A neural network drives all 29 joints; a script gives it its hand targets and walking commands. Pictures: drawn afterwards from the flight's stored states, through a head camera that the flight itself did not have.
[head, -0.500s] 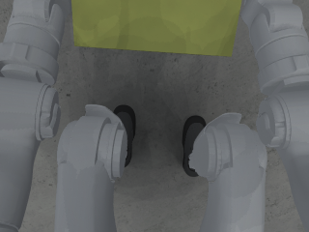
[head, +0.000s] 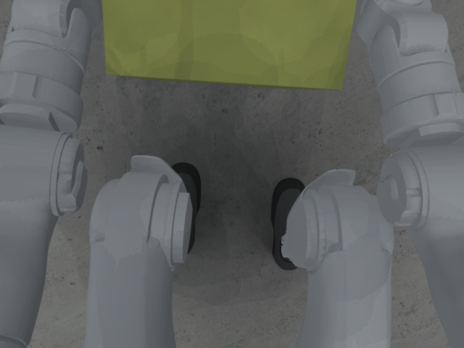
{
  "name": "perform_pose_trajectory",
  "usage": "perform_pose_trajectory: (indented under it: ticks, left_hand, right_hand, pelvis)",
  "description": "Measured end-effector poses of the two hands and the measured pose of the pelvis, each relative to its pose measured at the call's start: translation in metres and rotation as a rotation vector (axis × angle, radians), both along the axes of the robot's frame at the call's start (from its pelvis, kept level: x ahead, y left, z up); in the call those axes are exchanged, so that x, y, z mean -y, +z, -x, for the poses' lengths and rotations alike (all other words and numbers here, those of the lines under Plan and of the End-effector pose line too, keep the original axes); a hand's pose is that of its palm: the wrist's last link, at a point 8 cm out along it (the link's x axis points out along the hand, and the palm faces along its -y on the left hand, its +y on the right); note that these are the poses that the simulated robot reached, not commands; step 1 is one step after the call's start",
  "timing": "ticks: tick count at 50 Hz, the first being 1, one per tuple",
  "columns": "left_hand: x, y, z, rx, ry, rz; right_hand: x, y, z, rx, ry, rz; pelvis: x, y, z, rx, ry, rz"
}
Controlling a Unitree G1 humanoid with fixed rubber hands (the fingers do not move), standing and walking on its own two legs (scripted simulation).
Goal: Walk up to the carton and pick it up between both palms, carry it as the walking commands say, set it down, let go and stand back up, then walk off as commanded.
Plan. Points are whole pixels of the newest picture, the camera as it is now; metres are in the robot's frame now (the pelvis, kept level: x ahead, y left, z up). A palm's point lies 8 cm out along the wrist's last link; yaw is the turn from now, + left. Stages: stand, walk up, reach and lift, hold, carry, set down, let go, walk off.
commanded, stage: reach and lift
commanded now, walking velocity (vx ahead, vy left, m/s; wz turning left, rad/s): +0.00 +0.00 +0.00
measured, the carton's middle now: (230, 4) +0.52 +0.05 -0.23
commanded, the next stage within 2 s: none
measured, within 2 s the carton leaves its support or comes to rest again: leaves its support in 0.04 s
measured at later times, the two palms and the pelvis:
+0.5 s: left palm out of the picture +0.55 +0.22 -0.10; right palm out of the picture +0.57 -0.12 -0.10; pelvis -0.01 +0.00 +0.04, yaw +0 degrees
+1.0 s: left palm out of the picture +0.54 +0.22 -0.05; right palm out of the picture +0.56 -0.12 -0.05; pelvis -0.02 +0.00 +0.08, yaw +0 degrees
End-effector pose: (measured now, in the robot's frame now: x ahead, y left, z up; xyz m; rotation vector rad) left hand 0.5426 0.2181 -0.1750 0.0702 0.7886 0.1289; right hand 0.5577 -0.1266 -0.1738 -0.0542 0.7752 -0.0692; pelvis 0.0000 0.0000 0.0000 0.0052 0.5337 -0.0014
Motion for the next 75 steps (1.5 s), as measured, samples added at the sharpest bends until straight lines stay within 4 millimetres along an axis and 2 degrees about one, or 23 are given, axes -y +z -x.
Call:
perform_pose_trajectory:
  ticks: [4, 17, 40, 75]
  left_hand:
    - [0.001, 0.009, 0.0, 0.008, 0.003, 0.0]
    - [-0.003, 0.056, -0.008, 0.055, 0.009, 0.003]
    - [-0.001, 0.099, -0.007, 0.075, 0.009, -0.006]
    - [0.0, 0.195, 0.023, 0.108, 0.029, 0.019]
  right_hand:
    - [0.0, 0.008, 0.001, 0.006, -0.007, 0.019]
    - [-0.005, 0.059, -0.01, 0.052, -0.007, 0.021]
    - [-0.003, 0.098, -0.008, 0.07, -0.013, 0.009]
    - [-0.001, 0.198, 0.021, 0.1, -0.034, -0.008]
  pelvis:
    - [0.0, 0.005, 0.001, 0.006, 0.002, 0.002]
    - [-0.002, 0.027, 0.011, 0.022, 0.011, 0.02]
    - [-0.002, 0.06, 0.013, 0.018, 0.009, 0.022]
    - [-0.004, 0.13, 0.036, 0.073, 0.018, 0.032]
